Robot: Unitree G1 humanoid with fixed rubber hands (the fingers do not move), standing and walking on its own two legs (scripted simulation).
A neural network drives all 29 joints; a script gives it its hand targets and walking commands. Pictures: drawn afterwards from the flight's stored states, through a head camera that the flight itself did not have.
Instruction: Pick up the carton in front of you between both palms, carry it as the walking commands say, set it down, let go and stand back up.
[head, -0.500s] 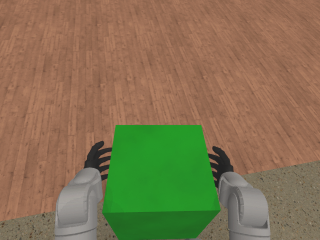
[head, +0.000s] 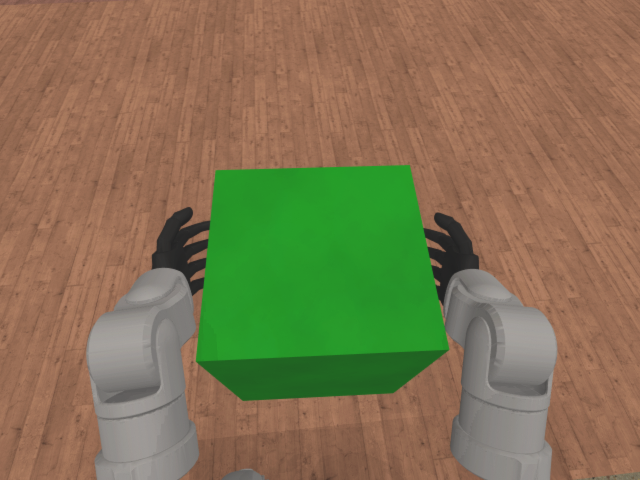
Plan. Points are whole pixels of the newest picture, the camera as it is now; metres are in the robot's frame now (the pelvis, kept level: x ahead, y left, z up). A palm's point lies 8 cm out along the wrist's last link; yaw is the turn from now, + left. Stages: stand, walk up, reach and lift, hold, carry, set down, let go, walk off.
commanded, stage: carry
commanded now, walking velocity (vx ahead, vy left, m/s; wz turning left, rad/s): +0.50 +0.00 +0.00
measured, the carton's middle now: (316, 296) +0.34 +0.01 +0.06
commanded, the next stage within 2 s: none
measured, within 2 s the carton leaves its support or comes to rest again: neither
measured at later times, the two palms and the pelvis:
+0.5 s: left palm (237, 85) +0.74 +0.16 +0.12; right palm (405, 100) +0.70 -0.14 +0.12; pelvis +0.32 +0.04 +0.01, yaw -2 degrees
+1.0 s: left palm out of the picture +1.04 +0.18 +0.21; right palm out of the picture +1.06 -0.12 +0.20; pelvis +0.66 +0.00 +0.04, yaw -1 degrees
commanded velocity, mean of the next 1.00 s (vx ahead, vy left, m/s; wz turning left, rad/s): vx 0.50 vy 0.00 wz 0.00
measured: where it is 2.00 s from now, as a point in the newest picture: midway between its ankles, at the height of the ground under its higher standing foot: (323, 197)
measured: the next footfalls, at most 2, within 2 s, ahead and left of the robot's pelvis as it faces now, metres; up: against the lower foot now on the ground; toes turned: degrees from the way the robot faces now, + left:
left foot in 0.26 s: +0.38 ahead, +0.11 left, +0.02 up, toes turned +6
right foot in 0.68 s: +0.65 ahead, -0.08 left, +0.04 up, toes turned -6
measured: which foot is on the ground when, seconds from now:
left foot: up 0.00-0.24, down 0.26-0.68, up 0.70-1.00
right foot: down 0.00-0.28, up 0.30-0.66, down 0.68-1.00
